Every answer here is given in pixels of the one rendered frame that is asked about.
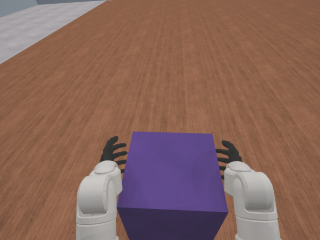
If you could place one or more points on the robot right hand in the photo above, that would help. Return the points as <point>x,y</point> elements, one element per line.
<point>232,153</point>

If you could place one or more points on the robot left hand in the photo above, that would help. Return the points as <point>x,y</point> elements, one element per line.
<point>108,150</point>

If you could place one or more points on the robot right forearm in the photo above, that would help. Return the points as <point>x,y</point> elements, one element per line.
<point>254,202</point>

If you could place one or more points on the carton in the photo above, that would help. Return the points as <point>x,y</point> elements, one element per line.
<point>172,187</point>

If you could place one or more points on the robot left forearm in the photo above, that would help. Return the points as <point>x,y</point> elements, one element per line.
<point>96,205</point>

